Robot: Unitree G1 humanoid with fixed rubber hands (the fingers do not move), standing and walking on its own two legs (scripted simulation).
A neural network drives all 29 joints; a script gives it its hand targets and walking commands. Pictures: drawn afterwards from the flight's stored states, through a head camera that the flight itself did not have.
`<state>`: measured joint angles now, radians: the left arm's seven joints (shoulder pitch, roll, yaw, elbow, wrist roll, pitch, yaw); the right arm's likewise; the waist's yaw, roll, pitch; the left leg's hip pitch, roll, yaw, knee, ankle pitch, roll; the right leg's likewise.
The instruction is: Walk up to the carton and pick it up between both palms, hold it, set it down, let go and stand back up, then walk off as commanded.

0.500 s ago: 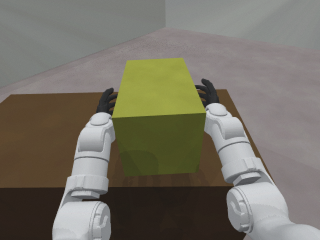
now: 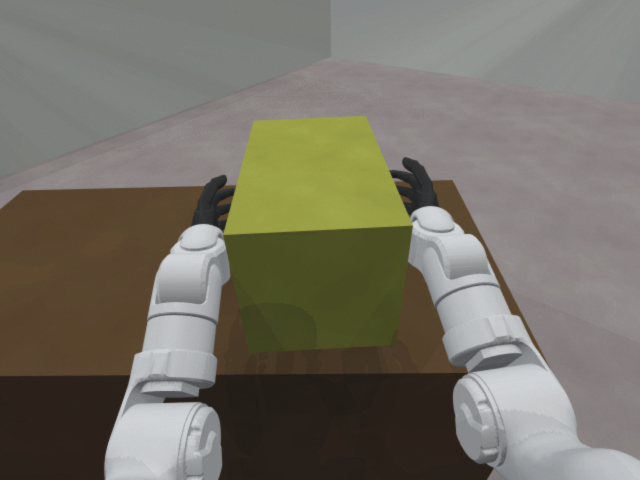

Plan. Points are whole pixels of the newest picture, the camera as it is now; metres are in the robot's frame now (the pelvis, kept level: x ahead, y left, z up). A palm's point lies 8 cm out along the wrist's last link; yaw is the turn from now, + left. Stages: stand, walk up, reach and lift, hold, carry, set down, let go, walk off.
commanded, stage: hold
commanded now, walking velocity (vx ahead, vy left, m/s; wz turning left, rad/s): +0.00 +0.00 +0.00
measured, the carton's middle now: (315, 217) +0.43 +0.01 +0.17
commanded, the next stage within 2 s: set down in 0.58 s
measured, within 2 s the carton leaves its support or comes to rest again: neither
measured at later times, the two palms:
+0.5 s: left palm (207, 235) +0.36 +0.14 +0.19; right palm (422, 216) +0.38 -0.13 +0.20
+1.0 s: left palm (223, 242) +0.38 +0.13 +0.17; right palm (425, 225) +0.39 -0.14 +0.17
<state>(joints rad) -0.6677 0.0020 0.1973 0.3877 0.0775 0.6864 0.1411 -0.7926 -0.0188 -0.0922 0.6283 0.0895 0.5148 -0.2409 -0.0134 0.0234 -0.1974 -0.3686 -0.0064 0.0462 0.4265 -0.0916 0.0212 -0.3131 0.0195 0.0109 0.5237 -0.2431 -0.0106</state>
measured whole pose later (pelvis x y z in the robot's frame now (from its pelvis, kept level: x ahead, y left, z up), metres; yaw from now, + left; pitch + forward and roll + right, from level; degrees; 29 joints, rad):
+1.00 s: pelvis +0.01 -0.01 +0.00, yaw +0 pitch +1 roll +1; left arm -0.68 -0.01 0.21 0.55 0.16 0.50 0.09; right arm -0.77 0.00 -0.15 0.71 0.09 0.36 -0.24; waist -0.01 0.00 -0.14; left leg -0.32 -0.01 0.05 0.39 -0.09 0.01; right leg -0.28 0.02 0.01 0.51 -0.25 -0.02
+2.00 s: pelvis +0.04 -0.02 +0.00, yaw +0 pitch +2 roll +2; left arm -0.58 -0.04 0.21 0.79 0.16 0.17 0.12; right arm -0.67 0.02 -0.16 0.85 0.08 0.10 -0.20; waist -0.01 0.00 -0.11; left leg -0.29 0.00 0.05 0.38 -0.13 -0.01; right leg -0.24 0.02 0.01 0.50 -0.29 -0.04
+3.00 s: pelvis +0.09 -0.03 +0.00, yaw +0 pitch +8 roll +3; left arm -0.56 -0.04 0.22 0.95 0.16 -0.15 0.14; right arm -0.58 0.06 -0.21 0.90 -0.05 -0.21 -0.16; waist -0.01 -0.01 -0.08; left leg -0.33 0.00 0.05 0.38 -0.19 -0.03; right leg -0.29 0.03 0.01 0.50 -0.35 -0.05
